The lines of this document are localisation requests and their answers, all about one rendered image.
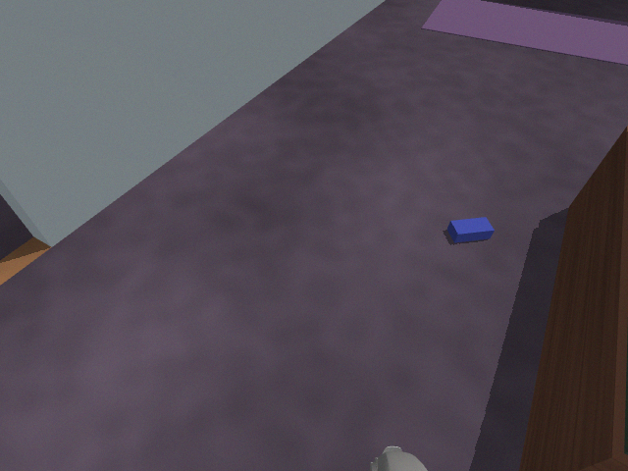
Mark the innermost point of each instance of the bed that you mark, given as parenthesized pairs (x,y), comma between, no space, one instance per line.
(579,413)

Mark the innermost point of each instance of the carton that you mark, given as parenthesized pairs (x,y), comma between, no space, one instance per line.
(470,229)

